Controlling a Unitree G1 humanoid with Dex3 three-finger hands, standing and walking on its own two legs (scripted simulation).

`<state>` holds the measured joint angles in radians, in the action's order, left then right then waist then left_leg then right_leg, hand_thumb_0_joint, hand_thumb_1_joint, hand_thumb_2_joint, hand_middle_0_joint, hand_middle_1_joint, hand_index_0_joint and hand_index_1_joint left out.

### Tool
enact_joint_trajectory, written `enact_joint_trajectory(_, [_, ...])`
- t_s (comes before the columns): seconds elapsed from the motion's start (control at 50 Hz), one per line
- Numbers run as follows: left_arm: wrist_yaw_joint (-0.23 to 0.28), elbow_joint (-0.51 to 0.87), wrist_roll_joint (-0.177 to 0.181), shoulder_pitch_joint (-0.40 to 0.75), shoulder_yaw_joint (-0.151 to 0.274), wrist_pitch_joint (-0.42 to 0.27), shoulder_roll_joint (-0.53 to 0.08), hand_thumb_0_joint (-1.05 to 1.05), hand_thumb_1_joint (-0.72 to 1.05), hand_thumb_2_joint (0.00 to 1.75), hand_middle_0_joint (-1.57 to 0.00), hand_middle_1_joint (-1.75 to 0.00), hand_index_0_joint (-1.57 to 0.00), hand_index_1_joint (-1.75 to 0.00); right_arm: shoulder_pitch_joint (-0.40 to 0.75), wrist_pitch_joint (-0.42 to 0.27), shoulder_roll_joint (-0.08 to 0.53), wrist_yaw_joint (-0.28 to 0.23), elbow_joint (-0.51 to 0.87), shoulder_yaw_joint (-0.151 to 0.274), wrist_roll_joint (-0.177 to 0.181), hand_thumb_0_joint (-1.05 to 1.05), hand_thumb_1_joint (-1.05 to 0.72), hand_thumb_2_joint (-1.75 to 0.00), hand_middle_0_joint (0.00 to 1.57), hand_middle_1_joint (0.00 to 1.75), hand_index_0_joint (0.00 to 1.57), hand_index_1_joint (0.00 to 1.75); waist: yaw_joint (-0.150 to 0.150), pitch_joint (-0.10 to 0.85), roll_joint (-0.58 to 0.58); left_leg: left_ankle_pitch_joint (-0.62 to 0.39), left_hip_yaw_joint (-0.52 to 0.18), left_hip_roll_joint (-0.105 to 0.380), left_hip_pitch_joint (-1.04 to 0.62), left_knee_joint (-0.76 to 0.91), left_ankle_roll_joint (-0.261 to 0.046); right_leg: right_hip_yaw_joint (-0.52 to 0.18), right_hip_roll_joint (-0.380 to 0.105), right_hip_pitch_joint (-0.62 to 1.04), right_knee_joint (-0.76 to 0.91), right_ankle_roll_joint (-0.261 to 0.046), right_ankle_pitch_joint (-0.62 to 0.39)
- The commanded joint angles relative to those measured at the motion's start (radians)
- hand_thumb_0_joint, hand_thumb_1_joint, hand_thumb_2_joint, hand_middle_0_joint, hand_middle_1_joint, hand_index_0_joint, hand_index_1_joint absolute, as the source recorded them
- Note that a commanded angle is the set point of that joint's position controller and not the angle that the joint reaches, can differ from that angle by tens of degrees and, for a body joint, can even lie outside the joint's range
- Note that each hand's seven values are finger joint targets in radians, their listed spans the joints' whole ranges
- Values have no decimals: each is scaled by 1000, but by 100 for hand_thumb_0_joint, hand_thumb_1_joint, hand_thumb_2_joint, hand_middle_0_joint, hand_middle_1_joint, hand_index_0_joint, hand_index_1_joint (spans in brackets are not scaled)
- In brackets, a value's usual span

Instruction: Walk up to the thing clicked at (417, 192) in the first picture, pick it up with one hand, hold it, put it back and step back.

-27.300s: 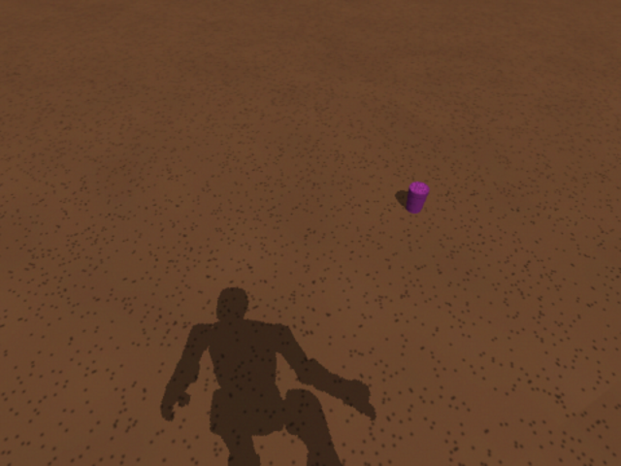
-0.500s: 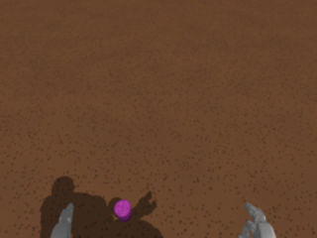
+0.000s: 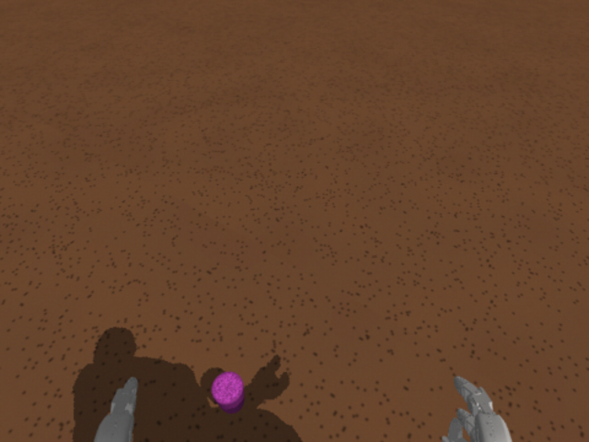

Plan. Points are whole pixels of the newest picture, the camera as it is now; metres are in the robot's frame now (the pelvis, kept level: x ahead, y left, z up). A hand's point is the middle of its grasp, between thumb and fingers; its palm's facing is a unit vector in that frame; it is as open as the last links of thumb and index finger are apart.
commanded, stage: home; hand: left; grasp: from the side
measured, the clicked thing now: (230, 394) +0.42 +0.20 -0.66
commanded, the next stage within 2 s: stand in 0.32 s
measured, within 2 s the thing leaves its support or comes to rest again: neither
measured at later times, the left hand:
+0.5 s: hand out of the picture +0.17 +0.18 -0.06, palm faces +0.11 -0.96 -0.27, open 17.2 cm
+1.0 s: hand out of the picture +0.12 +0.23 -0.11, palm faces -0.02 -0.94 -0.34, open 7.8 cm
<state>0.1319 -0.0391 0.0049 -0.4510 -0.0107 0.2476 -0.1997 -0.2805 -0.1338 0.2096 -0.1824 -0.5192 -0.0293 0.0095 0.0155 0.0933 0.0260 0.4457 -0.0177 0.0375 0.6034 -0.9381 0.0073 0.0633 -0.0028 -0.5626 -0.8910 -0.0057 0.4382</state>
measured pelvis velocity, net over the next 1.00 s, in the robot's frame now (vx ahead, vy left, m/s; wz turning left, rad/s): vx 0.00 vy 0.00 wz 0.00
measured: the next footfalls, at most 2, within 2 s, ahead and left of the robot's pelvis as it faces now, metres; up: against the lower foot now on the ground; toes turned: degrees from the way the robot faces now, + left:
none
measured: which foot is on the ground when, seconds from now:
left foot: down 0.00-1.00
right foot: down 0.00-1.00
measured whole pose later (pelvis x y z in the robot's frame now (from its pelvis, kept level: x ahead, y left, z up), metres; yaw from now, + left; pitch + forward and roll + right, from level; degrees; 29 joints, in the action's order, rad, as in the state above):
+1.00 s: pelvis +0.00 +0.00 +0.02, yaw +0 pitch +0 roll +0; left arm 0.02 -0.66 -0.05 -0.25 0.02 0.01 -0.31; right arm -0.19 -0.02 0.29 -0.01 -0.82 0.02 -0.06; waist -0.01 -0.02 -0.02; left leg 0.38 0.01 0.00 0.40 -0.77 -0.01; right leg 0.04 -0.03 -0.39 -0.78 0.00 0.39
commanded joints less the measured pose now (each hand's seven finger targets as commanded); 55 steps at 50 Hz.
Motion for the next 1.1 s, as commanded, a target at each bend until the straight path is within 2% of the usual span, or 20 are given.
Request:
enact_joint_trajectory(0.0, [12,188,-4,25,57,-51,-105,0,-55,6,-5,-6,-5,-6,71,-62,111,-14,151,45,-3,0,-90,-90,20,30,20,30,-1,81,9,-166,16,-32,-66,155,-17,-9,15,47,160,-2,-161])
enact_joint_trajectory(0.08, [10,188,-3,43,44,-51,-95,0,-53,7,-5,-6,-5,-6,77,-63,117,-13,154,47,-3,0,-90,-90,20,30,20,30,7,63,14,-90,6,-28,-56,180,-16,0,21,20,164,-4,-91])
enact_joint_trajectory(0.16, [10,203,-5,28,50,-54,-102,0,-54,6,-5,-6,-5,-6,65,-63,119,-12,155,51,-4,0,-90,-90,20,30,20,30,2,116,22,-168,-3,-21,-87,177,-11,8,27,43,135,-9,-153])
enact_joint_trajectory(0.28, [12,185,-7,32,45,-51,-94,0,-55,6,-5,-6,-5,-6,57,-67,115,-15,147,49,-6,0,-90,-90,20,30,20,30,10,107,5,-194,5,-23,-92,162,-13,1,23,38,142,-5,-179])
enact_joint_trajectory(0.4, [10,199,-5,43,47,-53,-96,0,-52,8,-5,-6,-5,-6,71,-68,109,-15,152,43,-5,0,-90,-90,20,30,20,30,0,80,-1,-135,17,-31,-67,161,-18,-10,14,34,168,0,-132])
enact_joint_trajectory(0.44, [11,189,-5,36,54,-52,-101,0,-36,24,-20,-22,-20,-22,75,-68,114,-15,155,46,-4,0,-90,-90,20,30,20,30,-1,83,4,-116,13,-30,-63,170,-17,-5,16,34,168,-2,-112])
enact_joint_trajectory(0.46, [11,191,-3,26,55,-51,-102,0,-28,32,-20,-30,-20,-30,71,-69,112,-14,154,45,-3,0,-90,-90,20,30,20,30,-4,63,10,-109,16,-31,-55,170,-17,-6,14,28,173,-3,-106])
enact_joint_trajectory(0.52, [12,206,-5,18,60,-57,-105,0,-4,56,-20,-30,-20,-30,62,-68,111,-14,150,47,-5,0,-90,-90,20,30,20,30,-3,122,23,-184,12,-28,-89,160,-13,-3,19,53,149,-5,-174])
enact_joint_trajectory(0.6, [13,188,-5,21,55,-54,-100,0,28,88,-20,-30,-20,-30,56,-64,114,-11,143,49,-6,0,-90,-90,20,30,20,30,-1,109,36,-215,2,-24,-86,161,-9,5,23,47,132,-9,-193])
enact_joint_trajectory(0.64, [10,179,-7,38,42,-54,-91,0,44,90,-20,-30,-20,-30,59,-64,118,-13,149,51,-5,0,-90,-90,20,30,20,30,14,99,-10,-199,5,-23,-87,159,-15,3,23,39,144,-4,-185])
enact_joint_trajectory(0.68, [13,200,-5,48,55,-58,-103,0,60,90,-20,-30,-20,-30,60,-64,116,-13,148,50,-6,0,-90,-90,20,30,20,30,5,109,9,-206,8,-25,-88,157,-14,-1,20,45,146,-5,-193])
enact_joint_trajectory(0.7, [11,194,-5,53,40,-59,-92,0,68,90,-20,-30,-20,-30,63,-63,118,-13,146,50,-5,0,-90,-90,20,30,20,30,8,93,-5,-192,7,-23,-85,161,-15,1,19,41,148,-4,-179])
enact_joint_trajectory(0.72, [13,193,-7,37,57,-56,-104,0,76,90,-20,-30,-20,-30,55,-65,120,-15,149,54,-6,0,-90,-90,20,30,20,30,2,119,-1,-211,5,-24,-95,160,-14,1,21,54,141,-5,-192])
enact_joint_trajectory(0.74, [-37,-158,-94,189,99,-160,-239,0,84,90,-20,-30,-20,-30,116,10,256,45,-64,91,-120,0,-90,-90,20,30,20,30,-34,-42,-47,-338,-62,20,-129,204,-51,-107,-68,141,163,-63,-247])
enact_joint_trajectory(0.76, [-61,-247,-103,145,106,-202,-244,0,90,90,-20,-30,-20,-30,92,41,246,81,-97,102,-128,0,-90,-90,20,30,20,30,-36,34,-66,-351,-34,18,-169,175,-73,-121,-83,177,169,-83,-279])
enact_joint_trajectory(0.78, [-74,-279,-103,164,102,-225,-246,0,90,90,-20,-30,-20,-30,93,54,234,96,-104,97,-120,0,-90,-90,20,30,20,30,-25,42,-75,-349,-35,14,-179,180,-79,-144,-87,181,174,-91,-292])
enact_joint_trajectory(0.82, [-94,-342,-77,181,90,-257,-254,0,90,90,-20,-30,-20,-30,114,65,226,125,-120,96,-93,0,-90,-90,20,30,20,30,-29,11,-50,-240,-51,8,-195,241,-86,-149,-90,174,213,-80,-215])
enact_joint_trajectory(0.86, [-105,-407,-62,212,87,-271,-259,0,90,90,-20,-30,-20,-30,106,66,229,150,-144,100,-69,0,-90,-90,20,30,20,30,-27,16,-61,-195,-44,2,-230,255,-72,-163,-103,179,250,-75,-179])
enact_joint_trajectory(0.98, [-99,-597,-49,264,82,-294,-278,0,90,90,-20,-30,-20,-30,140,81,234,166,-243,107,-61,0,-90,-90,20,30,20,30,-26,32,-34,-316,-52,9,-315,311,-61,-145,-113,276,302,-49,-352])
enact_joint_trajectory(1.08, [-97,-715,-37,281,74,-290,-283,0,90,90,-20,-30,-20,-30,138,91,255,165,-326,101,-57,0,-90,-90,20,30,20,30,-28,-47,5,-320,-83,34,-349,429,-57,-129,-101,294,365,-38,-305])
